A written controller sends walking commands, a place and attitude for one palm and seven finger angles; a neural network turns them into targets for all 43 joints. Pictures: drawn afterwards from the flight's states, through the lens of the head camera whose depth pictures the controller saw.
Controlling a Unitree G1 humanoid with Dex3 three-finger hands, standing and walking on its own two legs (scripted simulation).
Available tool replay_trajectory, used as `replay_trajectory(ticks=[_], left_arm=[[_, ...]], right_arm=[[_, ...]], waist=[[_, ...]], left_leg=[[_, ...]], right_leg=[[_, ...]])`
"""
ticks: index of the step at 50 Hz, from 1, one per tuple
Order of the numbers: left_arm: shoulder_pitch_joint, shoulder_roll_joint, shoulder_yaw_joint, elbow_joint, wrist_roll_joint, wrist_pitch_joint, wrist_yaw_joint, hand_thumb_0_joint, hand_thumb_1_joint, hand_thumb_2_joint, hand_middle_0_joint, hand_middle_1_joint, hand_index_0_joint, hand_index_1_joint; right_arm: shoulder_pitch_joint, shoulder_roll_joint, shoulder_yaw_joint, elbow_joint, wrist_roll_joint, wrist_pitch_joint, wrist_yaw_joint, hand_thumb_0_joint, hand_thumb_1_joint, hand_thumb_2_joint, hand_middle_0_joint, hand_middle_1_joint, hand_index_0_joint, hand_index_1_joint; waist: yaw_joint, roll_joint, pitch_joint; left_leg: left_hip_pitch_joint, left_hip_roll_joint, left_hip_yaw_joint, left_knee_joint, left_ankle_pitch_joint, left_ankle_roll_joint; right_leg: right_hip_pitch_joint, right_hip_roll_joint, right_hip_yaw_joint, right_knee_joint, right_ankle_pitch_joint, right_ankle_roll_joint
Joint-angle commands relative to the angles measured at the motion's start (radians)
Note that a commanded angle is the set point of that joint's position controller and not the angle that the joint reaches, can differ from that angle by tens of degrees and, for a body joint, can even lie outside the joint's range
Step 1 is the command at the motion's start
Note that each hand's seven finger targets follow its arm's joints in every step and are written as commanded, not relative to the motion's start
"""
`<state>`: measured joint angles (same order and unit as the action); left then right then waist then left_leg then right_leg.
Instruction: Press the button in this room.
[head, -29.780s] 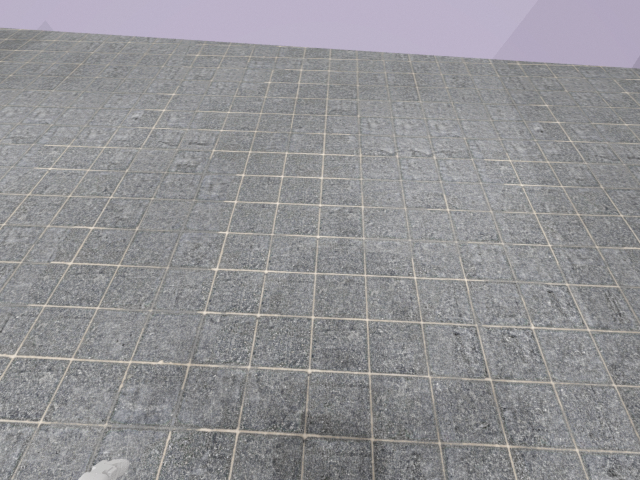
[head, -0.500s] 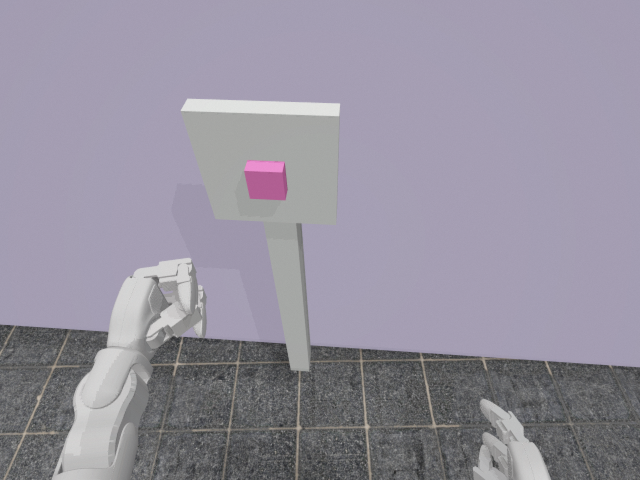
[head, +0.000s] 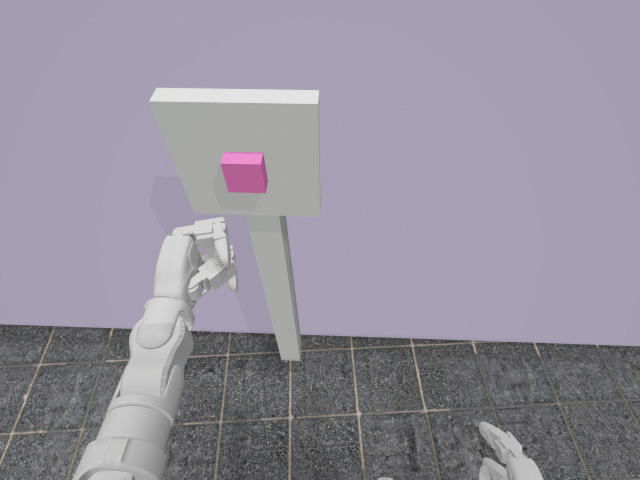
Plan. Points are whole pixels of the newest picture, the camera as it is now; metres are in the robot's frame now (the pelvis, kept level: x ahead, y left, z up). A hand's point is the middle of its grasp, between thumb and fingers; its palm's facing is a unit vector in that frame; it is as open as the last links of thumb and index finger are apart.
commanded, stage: aim a knuckle at the button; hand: left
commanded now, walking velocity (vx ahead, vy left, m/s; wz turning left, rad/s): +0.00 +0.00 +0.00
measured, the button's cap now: (245, 171) +0.50 +0.12 +0.10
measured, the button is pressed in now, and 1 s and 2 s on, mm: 0 0 12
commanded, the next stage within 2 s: press the button with the knuckle in 0.96 s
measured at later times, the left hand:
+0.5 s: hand (256, 241) +0.40 +0.10 +0.06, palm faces -0.02 -1.00 -0.02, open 3.1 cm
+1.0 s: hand (258, 243) +0.40 +0.10 +0.06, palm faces -0.02 -1.00 -0.01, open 3.1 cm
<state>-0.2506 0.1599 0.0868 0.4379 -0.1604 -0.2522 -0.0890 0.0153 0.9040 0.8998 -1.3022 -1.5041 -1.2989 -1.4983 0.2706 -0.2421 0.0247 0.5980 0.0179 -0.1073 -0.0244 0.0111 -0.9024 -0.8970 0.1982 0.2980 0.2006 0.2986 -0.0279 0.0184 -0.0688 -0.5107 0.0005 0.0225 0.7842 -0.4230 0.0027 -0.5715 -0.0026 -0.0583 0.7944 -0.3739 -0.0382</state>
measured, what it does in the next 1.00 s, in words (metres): stands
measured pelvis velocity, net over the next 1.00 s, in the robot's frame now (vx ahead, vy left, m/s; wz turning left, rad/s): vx -0.01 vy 0.01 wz -0.02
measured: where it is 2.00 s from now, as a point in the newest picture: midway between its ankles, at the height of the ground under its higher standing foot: outside the picture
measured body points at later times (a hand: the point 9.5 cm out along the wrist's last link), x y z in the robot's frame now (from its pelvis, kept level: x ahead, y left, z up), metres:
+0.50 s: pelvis -0.01 +0.00 -0.01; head +0.05 -0.01 +0.44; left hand +0.40 +0.15 +0.07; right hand +0.06 -0.25 -0.13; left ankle -0.02 +0.12 -0.71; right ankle +0.01 -0.09 -0.71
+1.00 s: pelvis -0.01 +0.01 -0.01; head +0.05 +0.00 +0.44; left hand +0.39 +0.15 +0.07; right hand +0.09 -0.24 -0.12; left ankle -0.02 +0.12 -0.71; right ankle +0.01 -0.09 -0.71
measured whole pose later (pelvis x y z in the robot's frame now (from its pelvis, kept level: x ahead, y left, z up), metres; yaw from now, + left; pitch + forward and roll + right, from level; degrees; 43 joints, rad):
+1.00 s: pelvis -0.01 +0.01 -0.01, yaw -1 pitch +11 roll +0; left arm -0.51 0.12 0.10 0.75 -0.10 -0.38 0.03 0.02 0.90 0.90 -1.30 -1.50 -1.30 -1.50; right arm 0.30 -0.23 0.01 0.60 -0.01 -0.04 0.01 0.01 -0.90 -0.90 0.20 0.30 0.20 0.30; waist -0.06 0.01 -0.09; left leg -0.61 0.00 0.04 0.84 -0.43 0.02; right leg -0.68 0.00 -0.04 0.84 -0.36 -0.03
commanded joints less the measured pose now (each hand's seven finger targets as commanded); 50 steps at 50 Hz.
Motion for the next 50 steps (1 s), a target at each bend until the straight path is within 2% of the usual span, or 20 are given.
replay_trajectory(ticks=[1,3,6,9,11,13,14,17,21,25,26,30,34,36,39,41,44,45,47,50], left_arm=[[-0.385,0.100,0.018,-0.188,0.003,-0.104,0.014,0.000,0.900,0.900,-1.300,-1.500,-1.300,-1.500],[-0.404,0.091,0.020,-0.159,0.005,-0.117,0.022,0.000,0.900,0.900,-1.300,-1.500,-1.300,-1.500],[-0.447,0.077,0.006,-0.084,0.015,-0.125,0.037,0.000,0.900,0.900,-1.300,-1.500,-1.300,-1.500],[-0.546,0.070,0.006,-0.010,0.030,-0.127,0.057,0.000,0.900,0.900,-1.300,-1.500,-1.300,-1.500],[-0.608,0.106,0.039,0.033,0.041,-0.142,0.080,0.000,0.900,0.900,-1.300,-1.500,-1.300,-1.500],[-0.661,0.093,0.037,0.031,0.047,-0.167,0.094,0.000,0.900,0.900,-1.300,-1.500,-1.300,-1.500],[-0.633,0.088,0.047,0.036,0.046,-0.175,0.100,0.000,0.900,0.900,-1.300,-1.500,-1.300,-1.500],[-0.556,0.117,0.081,0.082,0.045,-0.181,0.100,0.000,0.900,0.900,-1.300,-1.500,-1.300,-1.500],[-0.536,0.140,0.097,0.091,0.048,-0.174,0.087,0.000,0.900,0.900,-1.300,-1.500,-1.300,-1.500],[-0.586,0.093,0.053,0.047,0.032,-0.186,0.075,0.000,0.900,0.900,-1.300,-1.500,-1.300,-1.500],[-0.595,0.101,0.055,0.046,0.033,-0.192,0.076,0.000,0.900,0.900,-1.300,-1.500,-1.300,-1.500],[-0.649,0.058,0.005,0.033,0.038,-0.207,0.074,0.000,0.900,0.900,-1.300,-1.500,-1.300,-1.500],[-0.664,0.048,-0.007,0.065,0.047,-0.205,0.090,0.000,0.900,0.900,-1.300,-1.500,-1.300,-1.500],[-0.639,0.065,0.014,0.082,0.051,-0.202,0.104,0.000,0.900,0.900,-1.300,-1.500,-1.300,-1.500],[-0.626,0.062,0.023,0.075,0.060,-0.199,0.119,0.000,0.900,0.900,-1.300,-1.500,-1.300,-1.500],[-0.605,0.089,0.048,0.119,0.064,-0.192,0.126,0.000,0.900,0.900,-1.300,-1.500,-1.300,-1.500],[-0.659,0.089,0.044,0.099,0.072,-0.200,0.126,0.000,0.900,0.900,-1.300,-1.500,-1.300,-1.500],[-0.653,0.055,0.015,0.085,0.069,-0.202,0.123,0.000,0.900,0.900,-1.300,-1.500,-1.300,-1.500],[-0.626,0.081,0.045,0.090,0.061,-0.203,0.122,0.000,0.900,0.900,-1.300,-1.500,-1.300,-1.500],[-0.638,0.056,0.014,0.071,0.061,-0.205,0.108,0.000,0.900,0.900,-1.300,-1.500,-1.300,-1.500]], right_arm=[[0.003,-0.119,-0.050,-0.124,0.005,-0.031,-0.001,0.000,-0.900,-0.900,0.200,0.300,0.200,0.300],[0.012,-0.117,-0.053,-0.113,0.004,-0.028,0.003,0.000,-0.900,-0.900,0.200,0.300,0.200,0.300],[0.034,-0.123,-0.057,-0.099,0.000,-0.019,0.009,0.000,-0.900,-0.900,0.200,0.300,0.200,0.300],[0.039,-0.122,-0.056,-0.087,-0.002,-0.007,0.011,0.000,-0.900,-0.900,0.200,0.300,0.200,0.300],[0.053,-0.127,-0.059,-0.078,-0.008,0.002,0.010,0.000,-0.900,-0.900,0.200,0.300,0.200,0.300],[0.057,-0.120,-0.060,-0.078,-0.011,0.003,0.013,0.000,-0.900,-0.900,0.200,0.300,0.200,0.300],[0.062,-0.118,-0.061,-0.082,-0.014,0.003,0.018,0.000,-0.900,-0.900,0.200,0.300,0.200,0.300],[0.075,-0.125,-0.062,-0.094,-0.018,0.016,0.025,0.000,-0.900,-0.900,0.200,0.300,0.200,0.300],[0.079,-0.129,-0.064,-0.109,-0.014,0.032,0.028,0.000,-0.900,-0.900,0.200,0.300,0.200,0.300],[0.076,-0.124,-0.064,-0.109,-0.009,0.034,0.027,0.000,-0.900,-0.900,0.200,0.300,0.200,0.300],[0.082,-0.128,-0.066,-0.106,-0.011,0.033,0.025,0.000,-0.900,-0.900,0.200,0.300,0.200,0.300],[0.078,-0.125,-0.066,-0.091,-0.009,0.025,0.022,0.000,-0.900,-0.900,0.200,0.300,0.200,0.300],[0.074,-0.127,-0.064,-0.084,-0.009,0.021,0.022,0.000,-0.900,-0.900,0.200,0.300,0.200,0.300],[0.080,-0.133,-0.067,-0.089,-0.013,0.022,0.024,0.000,-0.900,-0.900,0.200,0.300,0.200,0.300],[0.071,-0.126,-0.063,-0.098,-0.016,0.026,0.027,0.000,-0.900,-0.900,0.200,0.300,0.200,0.300],[0.078,-0.133,-0.062,-0.098,-0.020,0.033,0.027,0.000,-0.900,-0.900,0.200,0.300,0.200,0.300],[0.068,-0.128,-0.060,-0.103,-0.018,0.038,0.027,0.000,-0.900,-0.900,0.200,0.300,0.200,0.300],[0.065,-0.124,-0.061,-0.111,-0.018,0.037,0.028,0.000,-0.900,-0.900,0.200,0.300,0.200,0.300],[0.069,-0.127,-0.062,-0.111,-0.019,0.037,0.027,0.000,-0.900,-0.900,0.200,0.300,0.200,0.300],[0.069,-0.125,-0.063,-0.108,-0.016,0.037,0.028,0.000,-0.900,-0.900,0.200,0.300,0.200,0.300]], waist=[[-0.017,-0.056,-0.308],[-0.014,-0.015,-0.323],[-0.032,-0.082,-0.311],[-0.044,-0.038,-0.289],[-0.050,-0.095,-0.303],[-0.040,-0.021,-0.364],[-0.027,0.001,-0.394],[-0.019,-0.099,-0.403],[-0.014,-0.085,-0.363],[-0.033,-0.056,-0.343],[-0.042,-0.093,-0.342],[-0.058,-0.045,-0.340],[-0.057,-0.024,-0.324],[-0.048,-0.070,-0.344],[-0.031,-0.025,-0.357],[-0.038,-0.110,-0.336],[-0.035,-0.038,-0.342],[-0.040,-0.039,-0.358],[-0.032,-0.065,-0.377],[-0.037,-0.030,-0.366]], left_leg=[[0.042,-0.016,-0.005,-0.069,0.307,0.017],[0.048,-0.017,-0.003,-0.064,0.316,0.013],[0.020,-0.015,-0.010,-0.055,0.305,0.016],[-0.003,-0.021,-0.003,-0.050,0.247,0.015],[-0.027,-0.019,-0.009,-0.046,0.232,0.020],[-0.010,-0.024,-0.004,-0.041,0.252,0.016],[0.004,-0.025,-0.002,-0.038,0.279,0.015],[-0.040,-0.022,0.005,-0.043,0.292,0.019],[-0.063,-0.024,0.017,-0.050,0.260,0.022],[-0.039,-0.022,0.019,-0.054,0.233,0.021],[-0.035,-0.018,0.012,-0.054,0.235,0.024],[-0.007,-0.017,0.003,-0.057,0.197,0.021],[-0.004,-0.017,-0.007,-0.060,0.179,0.018],[-0.006,-0.016,-0.011,-0.057,0.198,0.021],[-0.002,-0.020,-0.005,-0.058,0.229,0.016],[-0.031,-0.016,-0.009,-0.055,0.230,0.021],[-0.024,-0.021,-0.005,-0.056,0.206,0.017],[-0.009,-0.019,-0.004,-0.052,0.221,0.017],[-0.009,-0.018,-0.004,-0.047,0.239,0.018],[-0.001,-0.017,-0.005,-0.048,0.252,0.013]], right_leg=[[0.228,-0.002,0.056,-0.088,0.381,0.023],[0.223,-0.002,0.056,-0.080,0.395,0.020],[0.199,0.001,0.049,-0.075,0.384,0.024],[0.155,0.000,0.057,-0.080,0.328,0.024],[0.158,0.003,0.059,-0.077,0.306,0.027],[0.172,0.002,0.061,-0.058,0.332,0.020],[0.184,0.005,0.059,-0.049,0.360,0.016],[0.235,0.008,0.060,-0.047,0.403,0.022],[0.238,0.007,0.072,-0.068,0.376,0.022],[0.203,0.009,0.070,-0.082,0.340,0.023],[0.199,0.012,0.064,-0.081,0.332,0.023],[0.149,0.012,0.056,-0.083,0.276,0.021],[0.116,0.013,0.047,-0.076,0.243,0.017],[0.131,0.016,0.043,-0.070,0.255,0.016],[0.146,0.012,0.042,-0.057,0.297,0.013],[0.154,0.015,0.042,-0.060,0.303,0.017],[0.141,0.012,0.048,-0.058,0.280,0.013],[0.144,0.014,0.045,-0.054,0.297,0.013],[0.163,0.015,0.047,-0.053,0.318,0.015],[0.152,0.015,0.044,-0.047,0.332,0.012]])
